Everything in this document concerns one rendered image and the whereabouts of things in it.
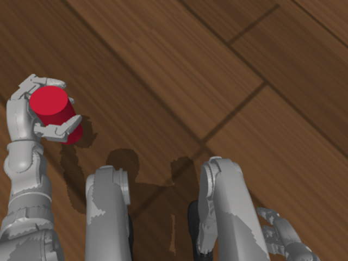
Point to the right robot foot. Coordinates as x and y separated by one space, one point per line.
193 226

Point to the can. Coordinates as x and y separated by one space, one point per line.
52 105

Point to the right robot hand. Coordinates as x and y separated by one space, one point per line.
278 236

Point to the left robot hand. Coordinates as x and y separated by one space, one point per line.
24 124

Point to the left robot arm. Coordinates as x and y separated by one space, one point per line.
27 232

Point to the right robot arm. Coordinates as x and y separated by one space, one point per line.
299 252

